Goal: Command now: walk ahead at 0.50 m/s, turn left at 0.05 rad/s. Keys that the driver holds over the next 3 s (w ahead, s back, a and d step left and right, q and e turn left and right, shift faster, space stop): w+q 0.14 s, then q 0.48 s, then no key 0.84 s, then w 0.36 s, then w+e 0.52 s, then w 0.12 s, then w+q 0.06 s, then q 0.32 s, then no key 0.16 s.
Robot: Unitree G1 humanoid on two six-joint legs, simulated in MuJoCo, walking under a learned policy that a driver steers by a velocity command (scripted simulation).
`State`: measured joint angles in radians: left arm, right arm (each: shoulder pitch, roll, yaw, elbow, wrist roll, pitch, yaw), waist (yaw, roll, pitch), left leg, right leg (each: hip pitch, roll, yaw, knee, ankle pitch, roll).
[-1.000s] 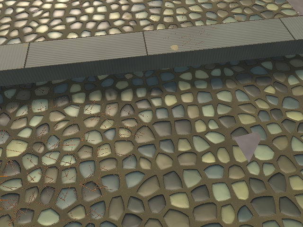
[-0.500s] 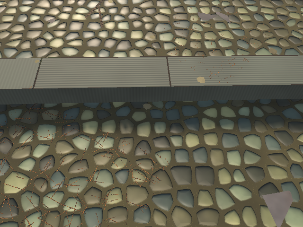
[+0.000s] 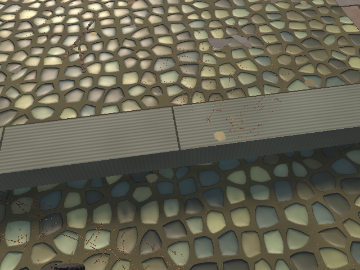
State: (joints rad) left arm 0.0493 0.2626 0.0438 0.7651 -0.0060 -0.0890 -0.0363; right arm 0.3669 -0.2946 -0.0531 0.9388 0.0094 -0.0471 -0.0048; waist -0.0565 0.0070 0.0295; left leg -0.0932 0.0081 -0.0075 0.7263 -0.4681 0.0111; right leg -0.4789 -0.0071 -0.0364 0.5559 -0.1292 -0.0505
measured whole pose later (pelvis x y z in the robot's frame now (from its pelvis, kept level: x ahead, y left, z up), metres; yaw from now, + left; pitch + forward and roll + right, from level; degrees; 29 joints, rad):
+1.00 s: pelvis +0.32 +0.01 +0.01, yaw +22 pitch +1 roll +0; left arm 0.20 0.26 0.04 0.87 0.03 -0.02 0.02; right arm 0.14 -0.27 -0.04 0.73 -0.02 0.02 -0.02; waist 0.01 0.04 0.01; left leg -0.34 -0.08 -0.11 0.54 -0.27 0.01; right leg -0.28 -0.01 0.03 0.52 -0.26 0.01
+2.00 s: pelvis +0.48 +0.08 +0.02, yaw +19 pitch +1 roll +1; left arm 0.11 0.30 0.04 0.91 -0.02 -0.08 -0.02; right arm 0.37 -0.23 -0.03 1.01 -0.01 -0.08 -0.01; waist -0.05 -0.04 0.02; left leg 0.08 -0.05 0.05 0.18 -0.27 0.05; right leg -0.64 -0.08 0.01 0.85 -0.10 -0.01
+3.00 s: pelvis +0.98 +0.17 +0.14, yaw +15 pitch +3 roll -1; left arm 0.10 0.24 0.00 0.67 0.02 -0.03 0.05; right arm 0.27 -0.25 -0.02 0.74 -0.01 -0.05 -0.01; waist -0.02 -0.04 -0.01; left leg -0.34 -0.10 -0.03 0.40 -0.12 0.10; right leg -0.72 -0.05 0.08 1.06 -0.20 0.05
